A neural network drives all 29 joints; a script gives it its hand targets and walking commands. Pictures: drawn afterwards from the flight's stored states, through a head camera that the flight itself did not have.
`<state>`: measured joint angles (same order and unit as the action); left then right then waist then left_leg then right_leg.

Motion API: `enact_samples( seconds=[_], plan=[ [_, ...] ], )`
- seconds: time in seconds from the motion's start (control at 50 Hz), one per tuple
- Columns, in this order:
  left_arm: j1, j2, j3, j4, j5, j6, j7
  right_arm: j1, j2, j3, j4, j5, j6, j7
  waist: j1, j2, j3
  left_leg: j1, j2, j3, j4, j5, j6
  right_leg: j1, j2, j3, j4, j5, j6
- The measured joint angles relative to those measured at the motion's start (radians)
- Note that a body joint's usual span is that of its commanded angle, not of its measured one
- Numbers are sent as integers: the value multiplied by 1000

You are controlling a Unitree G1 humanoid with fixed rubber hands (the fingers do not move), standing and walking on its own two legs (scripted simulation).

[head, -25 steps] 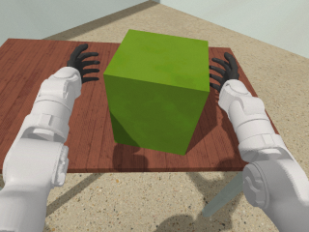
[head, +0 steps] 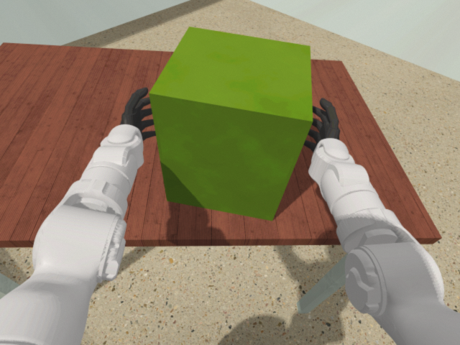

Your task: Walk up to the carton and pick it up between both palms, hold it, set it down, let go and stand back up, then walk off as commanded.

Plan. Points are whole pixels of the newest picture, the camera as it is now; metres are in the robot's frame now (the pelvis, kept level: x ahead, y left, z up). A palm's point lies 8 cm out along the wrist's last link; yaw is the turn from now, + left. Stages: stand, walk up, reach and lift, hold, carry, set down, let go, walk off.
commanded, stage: reach and lift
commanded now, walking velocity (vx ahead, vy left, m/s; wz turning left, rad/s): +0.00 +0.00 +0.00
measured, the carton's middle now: (233, 129) +0.48 -0.05 +0.12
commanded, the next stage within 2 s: none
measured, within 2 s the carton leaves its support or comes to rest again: leaves its support in 1.92 s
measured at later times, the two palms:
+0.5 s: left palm (147, 123) +0.50 +0.11 +0.13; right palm (321, 135) +0.43 -0.19 +0.14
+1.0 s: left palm (145, 127) +0.49 +0.11 +0.12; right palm (318, 145) +0.41 -0.18 +0.13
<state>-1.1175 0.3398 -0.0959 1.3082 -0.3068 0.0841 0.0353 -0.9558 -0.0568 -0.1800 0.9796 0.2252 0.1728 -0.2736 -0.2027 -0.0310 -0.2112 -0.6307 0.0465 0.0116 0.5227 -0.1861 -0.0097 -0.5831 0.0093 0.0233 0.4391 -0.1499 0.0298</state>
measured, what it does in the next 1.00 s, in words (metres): stands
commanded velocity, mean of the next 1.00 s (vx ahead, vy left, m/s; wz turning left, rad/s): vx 0.00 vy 0.00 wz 0.00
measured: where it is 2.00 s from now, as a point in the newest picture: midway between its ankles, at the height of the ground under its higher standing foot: outside the picture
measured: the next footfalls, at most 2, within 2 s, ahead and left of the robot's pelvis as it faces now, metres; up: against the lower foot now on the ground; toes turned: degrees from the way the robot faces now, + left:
none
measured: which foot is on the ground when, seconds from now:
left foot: down 0.00-1.00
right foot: down 0.00-1.00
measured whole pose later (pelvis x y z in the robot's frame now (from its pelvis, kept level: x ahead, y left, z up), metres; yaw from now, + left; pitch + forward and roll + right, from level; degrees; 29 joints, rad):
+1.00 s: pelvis +0.04 +0.01 +0.01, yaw +0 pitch +6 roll -1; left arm -0.98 0.16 0.36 1.24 0.19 -0.02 -0.07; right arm -0.80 0.18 -0.60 0.80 -0.30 0.01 -0.14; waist -0.17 -0.02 -0.08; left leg -0.29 0.01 0.03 0.38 -0.20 0.01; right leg -0.25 -0.03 0.03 0.32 -0.17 0.05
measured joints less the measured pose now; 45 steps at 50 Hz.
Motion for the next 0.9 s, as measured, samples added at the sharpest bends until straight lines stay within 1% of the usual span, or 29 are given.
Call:
enact_samples(
  seconds=[0.16, 0.28, 0.38, 0.42, 0.5, 0.58, 0.64, 0.72, 0.82, 0.9],
  plan=[
    [-34, 7, -26, 29, 6, -3, -4, -48, 3, -19, 64, -4, -20, -8, -7, 3, -14, -5, 1, -17, 13, -9, -3, 10, 1, -17, -7, -3, -2],
    [-23, -16, -29, 9, 28, -2, -7, -46, 10, -43, 92, -14, -35, -10, -12, -3, -10, 15, 2, -29, 13, -15, -6, 39, 3, -29, -21, -5, -4],
    [-22, -56, 3, 9, 72, -3, -10, -45, 25, -69, 95, -33, -48, -12, -13, -13, 3, 32, 5, -30, 11, -19, -7, 57, 6, -29, -27, -5, -6],
    [-25, -64, 24, 3, 91, 1, -18, -48, 29, -81, 87, -43, -49, -19, -11, -18, 14, 41, 5, -26, 7, -18, -7, 62, 6, -26, -27, -4, -6],
    [-27, -71, 60, -7, 128, -3, -4, -55, 37, -107, 76, -65, -51, -18, -8, -17, 24, 42, 4, -21, 2, -16, -6, 59, 5, -21, -28, -2, -5],
    [-27, -75, 97, -3, 160, -13, -7, -54, 48, -129, 58, -92, -57, -12, -5, -12, 35, 50, 0, -16, -10, -11, -2, 62, 0, -17, -34, 1, -2],
    [-14, -79, 120, -14, 186, -23, -14, -42, 62, -155, 40, -128, -67, -3, -5, -6, 37, 60, -5, -12, -23, -6, 0, 70, -4, -14, -43, 4, 1],
    [1, -94, 180, -17, 256, -38, -22, -20, 88, -205, 21, -203, -91, 11, 2, -5, 47, 93, -8, -5, -40, -6, 3, 98, -8, -8, -57, 5, 4],
    [18, -122, 326, -9, 400, -72, -50, 17, 157, -352, -40, -370, -129, 56, 10, -11, 89, 177, -18, 5, -80, -3, 8, 171, -19, -1, -77, 0, 8],
    [71, -157, 423, -31, 478, -106, -77, 96, 214, -412, -135, -474, -158, 93, 27, -5, 93, 243, -24, 16, -116, -3, 11, 228, -26, 7, -102, -3, 12]
  ],
)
